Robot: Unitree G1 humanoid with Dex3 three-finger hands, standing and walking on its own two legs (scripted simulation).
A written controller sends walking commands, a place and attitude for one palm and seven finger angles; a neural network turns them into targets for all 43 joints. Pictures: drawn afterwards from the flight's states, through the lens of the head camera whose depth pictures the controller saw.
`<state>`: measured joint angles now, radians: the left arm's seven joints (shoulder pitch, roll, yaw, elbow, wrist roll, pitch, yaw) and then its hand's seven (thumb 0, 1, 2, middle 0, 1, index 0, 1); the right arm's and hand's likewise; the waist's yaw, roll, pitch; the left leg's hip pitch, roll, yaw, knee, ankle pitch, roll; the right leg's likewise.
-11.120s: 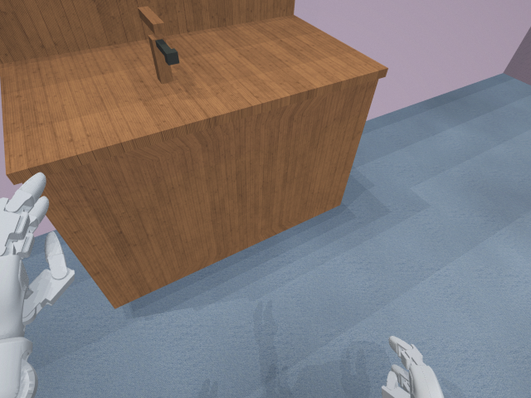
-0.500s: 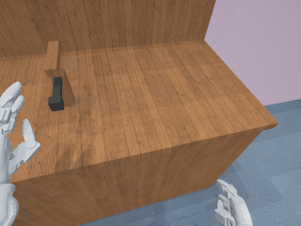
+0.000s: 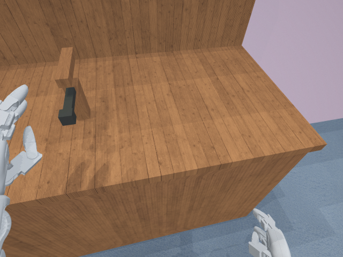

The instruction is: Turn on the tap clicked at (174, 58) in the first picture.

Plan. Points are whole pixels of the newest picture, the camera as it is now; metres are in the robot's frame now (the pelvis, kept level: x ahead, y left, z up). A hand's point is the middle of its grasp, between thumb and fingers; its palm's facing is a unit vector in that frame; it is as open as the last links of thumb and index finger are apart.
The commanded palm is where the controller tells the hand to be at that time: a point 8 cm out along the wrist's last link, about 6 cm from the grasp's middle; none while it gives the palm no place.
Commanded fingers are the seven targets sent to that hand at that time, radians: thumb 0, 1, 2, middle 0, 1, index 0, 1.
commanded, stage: come to a stop and stand still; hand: left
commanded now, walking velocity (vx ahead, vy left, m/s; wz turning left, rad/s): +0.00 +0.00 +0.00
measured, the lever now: (67, 116) +0.36 +0.28 +0.13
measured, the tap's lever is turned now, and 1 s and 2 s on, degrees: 0 0 0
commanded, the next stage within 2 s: look again from close up in 0.92 s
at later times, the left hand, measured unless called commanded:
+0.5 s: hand (23, 156) +0.22 +0.28 +0.18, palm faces +0.43 -0.83 -0.36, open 7.4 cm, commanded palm +0.16 +0.30 +0.18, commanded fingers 0.00 0.90 0.90 -0.20 -0.30 -0.20 -0.30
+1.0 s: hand (30, 153) +0.23 +0.28 +0.17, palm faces +0.37 -0.85 -0.38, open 7.4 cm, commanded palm +0.18 +0.31 +0.18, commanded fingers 0.00 0.90 0.90 -0.20 -0.30 -0.20 -0.30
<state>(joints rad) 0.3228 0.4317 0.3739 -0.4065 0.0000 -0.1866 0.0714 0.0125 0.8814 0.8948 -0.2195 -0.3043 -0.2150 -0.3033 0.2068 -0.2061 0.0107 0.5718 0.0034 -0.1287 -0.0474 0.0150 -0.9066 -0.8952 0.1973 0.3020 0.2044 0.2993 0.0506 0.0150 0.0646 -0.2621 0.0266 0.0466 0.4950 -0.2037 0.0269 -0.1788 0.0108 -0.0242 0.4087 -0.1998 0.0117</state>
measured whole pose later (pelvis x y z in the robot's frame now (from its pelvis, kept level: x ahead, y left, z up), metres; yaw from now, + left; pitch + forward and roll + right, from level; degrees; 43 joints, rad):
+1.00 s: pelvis +0.01 +0.03 +0.00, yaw -1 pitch -2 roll -2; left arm 0.40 0.38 0.37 -0.49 -0.03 -0.21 0.09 0.01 0.89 0.90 -0.21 -0.30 -0.21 -0.30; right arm 0.19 -0.19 0.03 0.56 0.03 -0.11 -0.01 0.02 -0.91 -0.90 0.20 0.30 0.21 0.30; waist 0.03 -0.02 0.06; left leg -0.23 -0.01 0.08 0.50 -0.23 0.07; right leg -0.16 -0.03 0.01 0.41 -0.22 0.05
